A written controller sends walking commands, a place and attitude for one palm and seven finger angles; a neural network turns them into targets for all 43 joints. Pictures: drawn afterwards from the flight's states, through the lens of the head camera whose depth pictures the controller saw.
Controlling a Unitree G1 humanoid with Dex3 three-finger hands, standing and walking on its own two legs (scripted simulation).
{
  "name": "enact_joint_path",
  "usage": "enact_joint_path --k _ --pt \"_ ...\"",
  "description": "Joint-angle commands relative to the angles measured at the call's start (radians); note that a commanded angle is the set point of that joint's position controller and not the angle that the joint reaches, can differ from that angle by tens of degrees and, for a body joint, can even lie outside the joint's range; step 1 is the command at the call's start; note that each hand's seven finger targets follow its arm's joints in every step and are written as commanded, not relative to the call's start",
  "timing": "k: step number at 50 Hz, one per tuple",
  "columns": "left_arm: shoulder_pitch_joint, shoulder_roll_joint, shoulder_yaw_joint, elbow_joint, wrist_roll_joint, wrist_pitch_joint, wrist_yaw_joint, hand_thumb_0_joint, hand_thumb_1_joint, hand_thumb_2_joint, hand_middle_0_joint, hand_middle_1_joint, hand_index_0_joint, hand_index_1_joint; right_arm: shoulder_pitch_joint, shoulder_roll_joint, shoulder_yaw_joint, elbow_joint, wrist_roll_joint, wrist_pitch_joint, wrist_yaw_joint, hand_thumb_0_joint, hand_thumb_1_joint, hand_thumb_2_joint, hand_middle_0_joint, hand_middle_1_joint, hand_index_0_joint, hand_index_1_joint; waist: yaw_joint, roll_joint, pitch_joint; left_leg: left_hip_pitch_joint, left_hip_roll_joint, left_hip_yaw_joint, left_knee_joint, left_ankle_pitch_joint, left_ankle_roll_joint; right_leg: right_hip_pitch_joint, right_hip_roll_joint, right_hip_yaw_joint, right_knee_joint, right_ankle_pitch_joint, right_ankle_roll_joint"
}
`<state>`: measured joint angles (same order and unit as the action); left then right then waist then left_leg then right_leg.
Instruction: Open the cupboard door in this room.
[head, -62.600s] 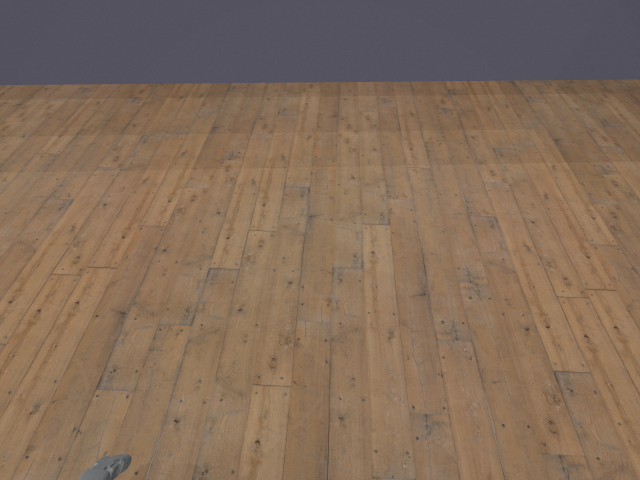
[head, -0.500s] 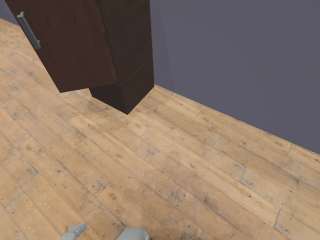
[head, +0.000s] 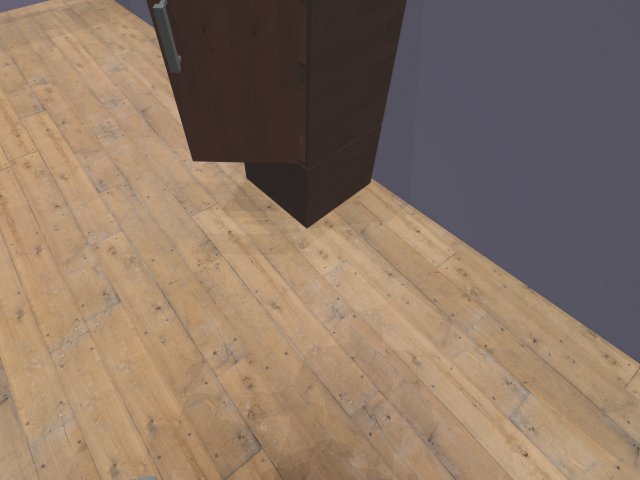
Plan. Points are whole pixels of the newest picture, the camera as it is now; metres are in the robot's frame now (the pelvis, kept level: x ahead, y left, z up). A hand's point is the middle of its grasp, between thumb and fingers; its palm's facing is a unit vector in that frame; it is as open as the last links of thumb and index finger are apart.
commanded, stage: take the last steps up to it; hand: left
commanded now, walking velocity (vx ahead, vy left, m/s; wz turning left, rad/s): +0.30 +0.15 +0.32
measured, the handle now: (169, 36) +1.03 +0.44 +0.01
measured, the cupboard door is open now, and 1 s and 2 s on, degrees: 47 47 47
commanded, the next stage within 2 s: come to a stop and stand still in 1.40 s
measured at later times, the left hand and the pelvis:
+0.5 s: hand out of the picture -0.02 +0.23 -0.19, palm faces +0.27 -0.95 -0.17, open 7.4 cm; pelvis +0.09 +0.07 -0.02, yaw +9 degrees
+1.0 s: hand (164, 309) +0.38 +0.30 -0.15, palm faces +0.05 -0.98 -0.17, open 7.4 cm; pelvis +0.26 +0.12 -0.01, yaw +6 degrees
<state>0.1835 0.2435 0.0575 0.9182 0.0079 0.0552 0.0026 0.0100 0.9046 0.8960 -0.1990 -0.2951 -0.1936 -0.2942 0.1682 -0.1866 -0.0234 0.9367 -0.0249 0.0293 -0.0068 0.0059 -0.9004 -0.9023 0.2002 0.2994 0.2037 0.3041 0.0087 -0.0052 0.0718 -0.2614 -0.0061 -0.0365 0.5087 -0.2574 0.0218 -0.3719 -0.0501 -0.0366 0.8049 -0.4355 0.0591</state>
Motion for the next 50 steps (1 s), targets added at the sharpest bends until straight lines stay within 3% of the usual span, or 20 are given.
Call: enact_joint_path --k 1,2,3,4,5,9,14,19,21,22,23,24,25,26,28,30,36,46,48,50 --pt "0.122 0.050 0.011 -0.027 0.001 -0.042 0.010 0.000 0.900 0.900 -0.200 -0.300 -0.200 -0.300 -0.009 -0.194 -0.055 -0.046 0.007 -0.017 -0.015 0.000 -0.900 -0.900 0.200 0.300 0.200 0.300 0.032 0.114 -0.137 -0.027 0.169 -0.167 -0.064 0.254 0.091 0.248 0.024 -0.025 -0.318 0.201 -0.007" --pt "0.157 0.097 0.023 -0.019 0.010 -0.057 0.014 0.000 0.900 0.900 -0.200 -0.300 -0.200 -0.300 -0.003 -0.155 -0.050 -0.048 0.016 -0.018 -0.009 0.000 -0.900 -0.900 0.200 0.300 0.200 0.300 0.048 0.007 -0.146 -0.130 0.092 -0.110 0.038 0.040 0.039 0.369 -0.061 0.074 -0.455 0.170 -0.027" --pt "0.185 0.194 0.045 -0.016 0.023 -0.067 0.016 0.000 0.900 0.900 -0.200 -0.300 -0.200 -0.300 0.001 -0.089 -0.040 -0.073 0.020 -0.018 0.000 0.000 -0.900 -0.900 0.200 0.300 0.200 0.300 0.060 -0.274 -0.117 -0.323 -0.050 0.035 0.252 -0.266 -0.033 0.433 -0.310 0.379 -0.577 0.053 -0.118" --pt "0.201 0.234 0.049 -0.030 0.019 -0.065 0.014 0.000 0.900 0.900 -0.200 -0.300 -0.200 -0.300 -0.046 -0.142 -0.052 -0.092 0.008 -0.008 0.009 0.000 -0.900 -0.900 0.200 0.300 0.200 0.300 0.091 -0.270 -0.050 -0.358 -0.029 0.000 0.482 -0.370 -0.035 0.288 -0.442 0.513 -0.656 -0.078 -0.209" --pt "0.155 0.216 0.047 -0.047 0.015 -0.060 0.016 0.000 0.900 0.900 -0.200 -0.300 -0.200 -0.300 -0.055 -0.148 -0.058 -0.100 0.003 -0.004 0.019 0.000 -0.900 -0.900 0.200 0.300 0.200 0.300 0.064 -0.167 0.007 -0.387 0.010 -0.030 0.571 -0.288 -0.029 0.222 -0.436 0.458 -0.685 -0.212 -0.232" --pt "0.121 0.098 0.025 -0.023 0.007 -0.103 0.008 0.000 0.900 0.900 -0.200 -0.300 -0.200 -0.300 -0.032 -0.117 -0.060 -0.047 0.000 -0.006 0.040 0.000 -0.900 -0.900 0.200 0.300 0.200 0.300 0.015 -0.206 0.023 -0.401 0.055 -0.005 0.642 -0.031 -0.059 0.250 -0.275 0.167 -0.636 0.136 -0.147" --pt "0.232 0.112 0.031 0.043 0.017 -0.121 0.011 0.000 0.900 0.900 -0.200 -0.300 -0.200 -0.300 -0.098 -0.078 -0.046 -0.055 0.006 -0.015 0.053 0.000 -0.900 -0.900 0.200 0.300 0.200 0.300 0.055 -0.133 -0.020 -0.398 0.064 0.069 0.433 -0.027 -0.079 0.393 -0.307 0.080 -0.604 0.342 -0.161" --pt "0.247 0.133 0.036 0.089 0.026 -0.116 0.007 0.000 0.900 0.900 -0.200 -0.300 -0.200 -0.300 -0.135 -0.049 -0.029 -0.071 0.011 -0.036 0.062 0.000 -0.900 -0.900 0.200 0.300 0.200 0.300 0.062 -0.220 0.003 -0.240 0.039 0.131 0.164 -0.053 -0.052 0.325 -0.313 0.014 -0.547 0.403 -0.147" --pt "0.199 0.139 0.039 0.088 0.024 -0.109 0.005 0.000 0.900 0.900 -0.200 -0.300 -0.200 -0.300 -0.028 -0.067 -0.032 -0.040 0.008 -0.049 0.056 0.000 -0.900 -0.900 0.200 0.300 0.200 0.300 0.003 -0.202 -0.005 -0.033 0.009 0.167 0.040 -0.015 -0.033 0.210 -0.289 -0.027 -0.473 0.348 -0.120" --pt "0.184 0.130 0.038 0.085 0.020 -0.105 0.001 0.000 0.900 0.900 -0.200 -0.300 -0.200 -0.300 0.088 -0.104 -0.039 -0.004 0.004 -0.057 0.047 0.000 -0.900 -0.900 0.200 0.300 0.200 0.300 -0.050 -0.118 -0.053 0.151 -0.017 0.185 -0.028 0.005 -0.024 0.126 -0.241 -0.077 -0.341 0.340 -0.096" --pt "0.199 0.076 0.027 0.074 0.014 -0.100 -0.007 0.000 0.900 0.900 -0.200 -0.300 -0.200 -0.300 0.241 -0.202 -0.064 0.037 -0.004 -0.066 0.033 0.000 -0.900 -0.900 0.200 0.300 0.200 0.300 -0.111 0.124 -0.153 0.361 0.121 0.016 -0.069 -0.074 0.018 -0.011 -0.154 -0.154 -0.071 0.182 -0.058" --pt "0.193 0.020 0.012 0.035 0.007 -0.096 -0.010 0.000 0.900 0.900 -0.200 -0.300 -0.200 -0.300 0.373 -0.298 -0.088 0.062 -0.008 -0.071 0.015 0.000 -0.900 -0.900 0.200 0.300 0.200 0.300 -0.146 0.376 -0.227 0.447 0.357 -0.374 -0.216 -0.117 0.115 -0.213 -0.009 -0.163 0.245 -0.200 -0.015" --pt "0.115 0.021 0.004 0.006 0.010 -0.088 -0.003 0.000 0.900 0.900 -0.200 -0.300 -0.200 -0.300 0.384 -0.306 -0.086 0.067 -0.001 -0.057 -0.004 0.000 -0.900 -0.900 0.200 0.300 0.200 0.300 -0.148 0.276 -0.186 0.386 0.400 -0.406 -0.276 -0.171 0.165 -0.281 -0.034 -0.028 0.391 -0.191 -0.046" --pt "0.079 0.013 0.005 0.000 0.011 -0.095 -0.003 0.000 0.900 0.900 -0.200 -0.300 -0.200 -0.300 0.306 -0.271 -0.074 0.051 -0.006 -0.059 -0.005 0.000 -0.900 -0.900 0.200 0.300 0.200 0.300 -0.121 0.192 -0.119 0.298 0.407 -0.374 -0.287 -0.196 0.196 -0.320 -0.071 -0.012 0.460 -0.133 -0.067" --pt "0.073 0.011 0.009 0.037 0.017 -0.086 -0.010 0.000 0.900 0.900 -0.200 -0.300 -0.200 -0.300 0.169 -0.167 -0.042 0.021 -0.003 -0.073 -0.013 0.000 -0.900 -0.900 0.200 0.300 0.200 0.300 -0.053 0.156 -0.015 0.098 0.330 -0.240 -0.303 -0.117 0.159 -0.283 -0.112 0.022 0.468 0.029 -0.066" --pt "0.137 -0.005 0.006 0.068 0.021 -0.077 -0.018 0.000 0.900 0.900 -0.200 -0.300 -0.200 -0.300 0.154 -0.128 -0.028 0.030 0.001 -0.093 -0.017 0.000 -0.900 -0.900 0.200 0.300 0.200 0.300 -0.014 0.118 -0.017 0.067 0.284 -0.121 -0.323 0.022 0.133 -0.222 -0.107 0.015 0.417 0.115 -0.057" --pt "0.058 -0.012 0.008 0.035 0.017 -0.066 -0.020 0.000 0.900 0.900 -0.200 -0.300 -0.200 -0.300 0.223 -0.092 -0.025 0.077 0.004 -0.117 -0.020 0.000 -0.900 -0.900 0.200 0.300 0.200 0.300 -0.002 0.024 -0.006 0.172 0.279 -0.038 -0.356 0.275 0.163 -0.276 -0.088 0.020 0.225 0.242 -0.042" --pt "-0.170 -0.022 -0.010 -0.052 0.015 -0.075 -0.026 0.000 0.900 0.900 -0.200 -0.300 -0.200 -0.300 0.357 -0.090 -0.010 0.168 -0.009 -0.107 -0.023 0.000 -0.900 -0.900 0.200 0.300 0.200 0.300 -0.059 0.063 0.056 0.258 0.272 0.028 -0.272 0.496 0.140 -0.177 -0.026 -0.057 -0.103 0.220 -0.086" --pt "-0.134 -0.014 -0.006 -0.045 0.015 -0.080 -0.026 0.000 0.900 0.900 -0.200 -0.300 -0.200 -0.300 0.365 -0.096 -0.009 0.183 -0.009 -0.104 -0.025 0.000 -0.900 -0.900 0.200 0.300 0.200 0.300 -0.039 0.052 0.026 0.252 0.258 0.054 -0.190 0.600 0.126 -0.054 0.011 -0.086 -0.177 0.198 -0.103" --pt "0.069 0.026 0.009 0.017 0.016 -0.095 -0.019 0.000 0.900 0.900 -0.200 -0.300 -0.200 -0.300 0.335 -0.102 -0.011 0.185 0.004 -0.103 -0.023 0.000 -0.900 -0.900 0.200 0.300 0.200 0.300 0.057 0.018 -0.067 0.129 0.196 0.094 0.058 0.656 0.075 0.281 0.032 -0.071 -0.279 0.290 -0.135"
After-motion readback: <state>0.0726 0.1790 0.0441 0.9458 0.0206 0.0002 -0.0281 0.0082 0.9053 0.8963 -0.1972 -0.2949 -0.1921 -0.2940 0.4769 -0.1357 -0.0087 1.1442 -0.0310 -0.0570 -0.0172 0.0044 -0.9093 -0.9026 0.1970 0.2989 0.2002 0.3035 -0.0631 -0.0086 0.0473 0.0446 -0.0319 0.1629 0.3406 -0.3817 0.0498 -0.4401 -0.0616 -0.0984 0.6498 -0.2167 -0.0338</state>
